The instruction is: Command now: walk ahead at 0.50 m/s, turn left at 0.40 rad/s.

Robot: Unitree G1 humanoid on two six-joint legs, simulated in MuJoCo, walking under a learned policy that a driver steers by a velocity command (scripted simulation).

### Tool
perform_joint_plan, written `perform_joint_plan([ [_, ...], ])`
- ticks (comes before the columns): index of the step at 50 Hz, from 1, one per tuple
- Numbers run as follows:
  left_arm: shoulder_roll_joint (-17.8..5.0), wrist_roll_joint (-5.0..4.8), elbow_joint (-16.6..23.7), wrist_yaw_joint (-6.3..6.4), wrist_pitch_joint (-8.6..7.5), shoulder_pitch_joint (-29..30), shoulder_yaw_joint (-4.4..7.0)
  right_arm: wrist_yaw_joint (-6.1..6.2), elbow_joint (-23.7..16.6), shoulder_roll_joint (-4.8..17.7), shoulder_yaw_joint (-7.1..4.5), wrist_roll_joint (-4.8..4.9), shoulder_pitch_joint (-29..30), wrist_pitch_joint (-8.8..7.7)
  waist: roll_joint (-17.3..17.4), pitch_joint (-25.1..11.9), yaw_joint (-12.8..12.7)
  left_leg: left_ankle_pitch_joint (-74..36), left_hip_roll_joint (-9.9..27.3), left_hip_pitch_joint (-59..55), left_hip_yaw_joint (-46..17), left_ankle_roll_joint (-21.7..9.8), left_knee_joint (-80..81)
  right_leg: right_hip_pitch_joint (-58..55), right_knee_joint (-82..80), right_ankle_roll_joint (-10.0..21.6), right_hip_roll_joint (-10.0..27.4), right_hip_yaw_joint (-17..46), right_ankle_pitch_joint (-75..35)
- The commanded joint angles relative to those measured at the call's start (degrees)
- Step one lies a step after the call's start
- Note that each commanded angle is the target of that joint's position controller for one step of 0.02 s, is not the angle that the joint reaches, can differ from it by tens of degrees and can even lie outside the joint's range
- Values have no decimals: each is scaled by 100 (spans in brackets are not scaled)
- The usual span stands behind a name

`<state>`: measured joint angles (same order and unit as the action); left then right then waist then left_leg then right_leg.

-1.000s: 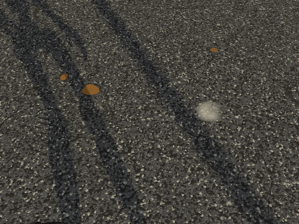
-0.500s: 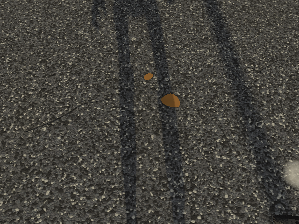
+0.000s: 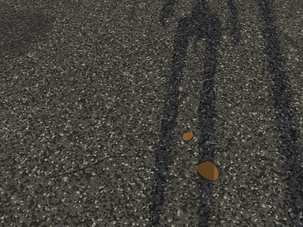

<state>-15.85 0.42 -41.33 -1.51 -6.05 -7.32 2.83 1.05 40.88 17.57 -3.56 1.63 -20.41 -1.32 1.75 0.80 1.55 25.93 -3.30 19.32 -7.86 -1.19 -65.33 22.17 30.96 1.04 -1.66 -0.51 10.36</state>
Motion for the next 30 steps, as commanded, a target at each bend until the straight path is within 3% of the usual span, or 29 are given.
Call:
perform_joint_plan([
  [1,-582,56,47,39,23,-625,158,-16,-624,617,-163,-73,483,-131,-720,-59,-383,-602,672,2165,-77,23,-382,-1862,-1741,937,1655,2257,620],
  [3,-524,18,-42,42,-17,-625,142,-62,-580,385,-115,-34,387,-117,-854,-63,-253,-700,750,1843,56,18,74,-1583,-1945,992,1486,1757,29],
  [6,-789,-71,-203,52,-50,-750,211,-94,-694,177,-14,-119,758,-130,-697,25,-266,-1081,860,1963,265,90,991,-1563,-2202,1191,1566,1340,-667],
  [9,-951,-116,-307,72,8,-840,238,-177,-768,68,70,-120,1258,-215,-618,75,-420,-1989,872,1713,488,117,2101,-1544,-2298,1094,1422,804,-1010],
  [11,-1029,-152,-402,79,53,-1011,242,-229,-822,55,91,-88,1619,-255,-618,125,-549,-2415,766,1404,646,136,2690,-1516,-2271,1001,1345,542,-1099],
  [15,-1150,-218,-634,85,165,-1378,261,-307,-985,184,61,-36,2102,-284,-673,254,-616,-2334,639,1221,714,-16,3299,-1970,-2098,884,1622,557,-1247],
  [17,-1243,-238,-695,109,233,-1356,283,-324,-956,328,-3,-56,1931,-297,-716,153,-394,-2070,507,755,827,-189,3570,-2171,-1730,771,1693,491,-1980],
  [18,-1249,-256,-699,126,260,-1277,274,-307,-814,463,-88,-92,1463,-295,-667,-127,-81,-2123,364,-10,966,-319,3798,-2111,-1141,648,1547,273,-2813],
  [19,-1109,-222,-699,142,267,-1321,214,-260,-550,720,-233,-118,649,-277,-553,-652,290,-2148,313,-1230,987,-478,3831,-1760,-125,487,1266,18,-3172],
  [20,-777,-42,-520,155,240,-1298,64,-178,-371,1167,-364,-174,-396,-233,177,-1498,683,-2245,1453,-2903,-313,-862,3663,-580,1714,237,956,-236,-1605],
  [21,-204,-48,-387,133,126,-1859,-110,-189,-323,1541,-394,-179,-481,-209,1583,-2034,272,-931,2559,-4135,-2957,-1709,4428,1416,3472,-54,-26,-40,2096],
  [22,-826,-196,-462,100,46,-1522,34,-202,-345,985,-265,-126,-425,-230,921,-1738,505,-239,2506,-3860,-3105,-1600,4743,2055,4123,0,253,622,2266],
  [23,-1002,-317,-316,70,3,-1089,100,-202,-344,785,-185,-122,-90,-267,721,-992,440,-560,2333,-3229,-2232,-1389,4825,2334,4143,73,490,581,1741],
  [24,-932,-285,-316,88,7,-892,94,-211,-349,637,-136,-146,241,-296,367,-651,275,-1124,2082,-2563,-1584,-1250,4954,2132,3915,61,720,497,1237],
  [25,-877,-207,-318,95,39,-818,113,-228,-339,486,-102,-185,506,-326,320,-378,119,-1560,1898,-2032,-1138,-1182,5138,1950,3628,15,855,510,889],
  [26,-806,-201,-368,87,115,-937,123,-233,-323,359,-71,-230,674,-371,393,-297,-58,-1891,1760,-1650,-770,-1109,5327,1614,3508,-18,960,579,640],
  [28,-565,-217,-427,95,264,-1082,94,-229,-208,352,-99,-228,762,-483,365,-212,-210,-2355,1734,-1237,-287,-1138,5614,1359,3367,-121,963,612,393],
  [30,-498,-203,-344,115,345,-869,99,-192,-76,430,-137,-266,746,-544,213,-5,-224,-2685,1728,-1119,146,-1131,5787,1600,3060,-211,927,723,-18],
])
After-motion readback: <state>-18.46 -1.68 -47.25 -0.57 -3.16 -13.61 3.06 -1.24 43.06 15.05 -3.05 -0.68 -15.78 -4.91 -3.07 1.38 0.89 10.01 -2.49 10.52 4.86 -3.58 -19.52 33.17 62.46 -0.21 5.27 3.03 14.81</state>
